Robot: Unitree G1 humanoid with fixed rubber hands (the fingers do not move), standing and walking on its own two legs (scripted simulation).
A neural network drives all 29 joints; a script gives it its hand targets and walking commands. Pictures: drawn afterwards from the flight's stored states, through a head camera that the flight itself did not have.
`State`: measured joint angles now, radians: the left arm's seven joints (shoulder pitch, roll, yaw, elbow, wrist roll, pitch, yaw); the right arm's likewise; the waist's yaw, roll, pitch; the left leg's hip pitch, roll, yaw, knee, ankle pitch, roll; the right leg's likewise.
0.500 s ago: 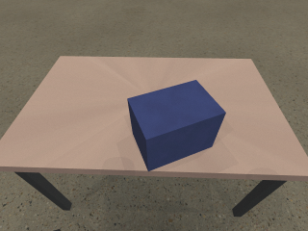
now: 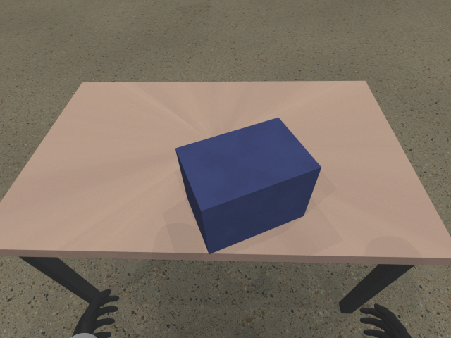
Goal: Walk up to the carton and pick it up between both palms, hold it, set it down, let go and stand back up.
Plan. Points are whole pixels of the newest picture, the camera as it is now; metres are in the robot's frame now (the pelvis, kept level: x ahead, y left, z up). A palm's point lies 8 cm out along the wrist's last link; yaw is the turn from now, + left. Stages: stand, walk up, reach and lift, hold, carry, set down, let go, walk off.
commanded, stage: reach and lift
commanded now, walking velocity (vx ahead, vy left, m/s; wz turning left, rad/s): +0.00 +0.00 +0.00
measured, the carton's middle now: (244, 184) +0.45 -0.02 -0.03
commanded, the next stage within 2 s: none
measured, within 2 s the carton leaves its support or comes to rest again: neither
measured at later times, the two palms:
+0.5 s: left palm (103, 335) +0.16 +0.22 -0.04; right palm (418, 336) +0.15 -0.29 -0.06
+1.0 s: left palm (133, 303) +0.20 +0.17 -0.01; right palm (432, 313) +0.18 -0.31 -0.03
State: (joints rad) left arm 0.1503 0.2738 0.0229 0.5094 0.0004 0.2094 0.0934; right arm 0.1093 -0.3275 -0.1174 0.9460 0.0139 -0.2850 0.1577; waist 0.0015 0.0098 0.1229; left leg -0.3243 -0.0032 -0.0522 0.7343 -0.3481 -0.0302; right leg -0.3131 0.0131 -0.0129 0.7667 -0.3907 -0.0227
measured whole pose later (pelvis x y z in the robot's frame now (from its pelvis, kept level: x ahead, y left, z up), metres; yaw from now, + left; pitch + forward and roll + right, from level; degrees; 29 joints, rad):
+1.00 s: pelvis +0.00 -0.01 +0.01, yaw +0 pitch -3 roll +2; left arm 0.22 0.11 -0.10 0.27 -0.07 0.00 0.28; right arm 0.11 -0.45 -0.04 0.78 0.37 -0.34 0.32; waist 0.00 0.00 0.03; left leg -0.29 0.00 -0.05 0.64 -0.29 -0.04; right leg -0.31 0.01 -0.01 0.72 -0.36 -0.04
